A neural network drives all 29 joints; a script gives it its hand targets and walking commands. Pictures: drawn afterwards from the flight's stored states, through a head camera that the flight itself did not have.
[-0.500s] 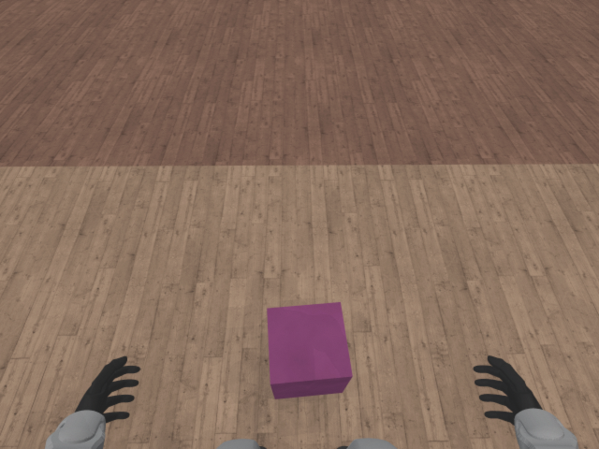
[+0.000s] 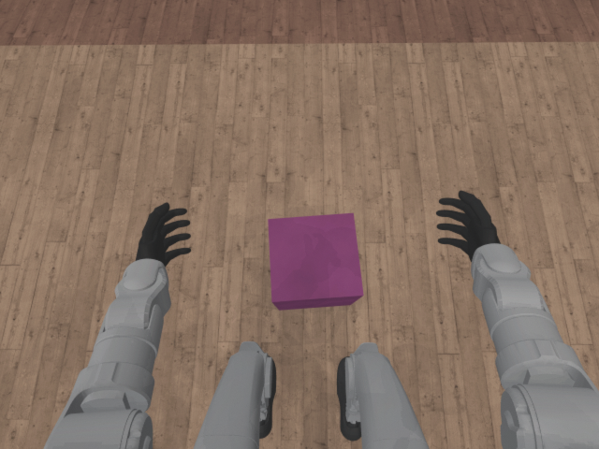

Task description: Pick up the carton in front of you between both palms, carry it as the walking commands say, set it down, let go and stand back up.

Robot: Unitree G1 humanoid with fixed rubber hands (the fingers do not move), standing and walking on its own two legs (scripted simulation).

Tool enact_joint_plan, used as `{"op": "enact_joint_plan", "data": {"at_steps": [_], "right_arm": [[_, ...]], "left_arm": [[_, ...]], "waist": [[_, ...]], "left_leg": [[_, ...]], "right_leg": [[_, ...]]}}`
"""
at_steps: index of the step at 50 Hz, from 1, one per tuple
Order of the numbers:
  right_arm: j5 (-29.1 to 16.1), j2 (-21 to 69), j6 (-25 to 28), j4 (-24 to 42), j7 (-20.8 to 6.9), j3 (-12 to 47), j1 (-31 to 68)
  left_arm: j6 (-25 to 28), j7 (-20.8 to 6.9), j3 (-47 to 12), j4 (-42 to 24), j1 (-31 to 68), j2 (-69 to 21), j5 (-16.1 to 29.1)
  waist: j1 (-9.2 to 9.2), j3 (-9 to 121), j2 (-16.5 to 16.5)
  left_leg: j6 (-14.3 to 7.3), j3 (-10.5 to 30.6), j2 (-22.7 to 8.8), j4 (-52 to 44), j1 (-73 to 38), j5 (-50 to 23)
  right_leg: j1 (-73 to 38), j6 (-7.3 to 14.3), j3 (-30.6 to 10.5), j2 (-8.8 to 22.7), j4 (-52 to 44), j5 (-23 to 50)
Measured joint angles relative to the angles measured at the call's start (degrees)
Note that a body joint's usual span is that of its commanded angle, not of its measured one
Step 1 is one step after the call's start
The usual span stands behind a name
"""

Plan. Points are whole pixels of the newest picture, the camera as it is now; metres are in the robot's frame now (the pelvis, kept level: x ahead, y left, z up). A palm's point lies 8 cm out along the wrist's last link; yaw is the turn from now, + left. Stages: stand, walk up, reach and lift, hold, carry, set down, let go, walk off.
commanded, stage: reach and lift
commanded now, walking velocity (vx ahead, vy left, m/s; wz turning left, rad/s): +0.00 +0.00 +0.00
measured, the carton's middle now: (313, 266) +0.43 -0.01 -0.55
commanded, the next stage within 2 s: none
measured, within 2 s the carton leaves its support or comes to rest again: neither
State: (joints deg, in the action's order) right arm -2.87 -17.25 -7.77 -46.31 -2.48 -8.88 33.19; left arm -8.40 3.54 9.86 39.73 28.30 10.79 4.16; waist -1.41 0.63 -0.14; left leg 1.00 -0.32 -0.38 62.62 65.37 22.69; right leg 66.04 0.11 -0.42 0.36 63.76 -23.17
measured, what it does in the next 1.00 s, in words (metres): lowers itself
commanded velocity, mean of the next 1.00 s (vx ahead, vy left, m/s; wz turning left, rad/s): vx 0.00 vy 0.00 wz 0.00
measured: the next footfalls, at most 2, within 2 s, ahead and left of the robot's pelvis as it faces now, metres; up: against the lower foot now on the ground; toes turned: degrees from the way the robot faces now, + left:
none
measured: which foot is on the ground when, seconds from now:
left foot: down 0.00-1.00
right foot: down 0.00-1.00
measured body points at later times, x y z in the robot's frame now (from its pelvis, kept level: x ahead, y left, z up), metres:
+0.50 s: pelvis -0.03 -0.01 -0.08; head +0.27 -0.02 +0.26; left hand +0.44 +0.19 -0.21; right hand +0.48 -0.20 -0.21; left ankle +0.06 +0.13 -0.64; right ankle +0.06 -0.11 -0.64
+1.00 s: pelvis -0.07 +0.00 -0.27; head +0.28 -0.01 +0.02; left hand +0.43 +0.19 -0.44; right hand +0.46 -0.20 -0.44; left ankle +0.06 +0.13 -0.64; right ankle +0.05 -0.11 -0.64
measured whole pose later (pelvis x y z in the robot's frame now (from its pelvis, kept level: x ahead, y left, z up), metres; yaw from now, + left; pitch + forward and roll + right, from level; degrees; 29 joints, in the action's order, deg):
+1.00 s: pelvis -0.07 +0.00 -0.27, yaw +2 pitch +42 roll +2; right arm -12.3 -22.6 -1.4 -61.3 3.8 -3.7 70.1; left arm -1.5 9.5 8.1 55.3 65.5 13.4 12.5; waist -1.2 -8.1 0.7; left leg 1.3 -0.3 0.3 115.3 128.7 29.0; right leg 129.6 0.0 -1.4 0.3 116.5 -29.4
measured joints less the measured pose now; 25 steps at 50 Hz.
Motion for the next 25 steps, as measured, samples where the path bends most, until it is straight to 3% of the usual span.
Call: {"op": "enact_joint_plan", "data": {"at_steps": [12, 19, 25], "right_arm": [[0.5, -2.1, -0.6, -10.2, 0.5, -2.1, 27.8], [4.2, 0.0, 2.1, -11.7, 1.0, -5.4, 29.8], [4.9, 1.8, 5.0, -11.9, 2.3, -6.3, 27.3]], "left_arm": [[-0.6, 2.6, 5.1, 7.5, 26.1, -0.8, 0.0], [2.7, 1.6, 9.2, 9.5, 28.1, -2.8, -4.0], [6.1, 1.0, 10.2, 11.3, 26.2, -3.2, -5.0]], "waist": [[-0.93, 0.0, 0.0], [-0.87, 3.3, 0.0], [-0.56, 7.0, -0.1]], "left_leg": [[0.5, 0.0, -0.3, 4.9, 19.8, -4.1], [0.7, 0.1, -0.4, 5.6, 26.6, -4.2], [0.8, 0.1, -0.4, 12.7, 35.4, -0.8]], "right_leg": [[20.2, 0.6, -0.1, -0.4, 5.3, 4.1], [27.1, 0.8, -0.1, -0.5, 6.1, 4.1], [35.9, 0.8, -0.1, -0.5, 13.1, 0.8]]}}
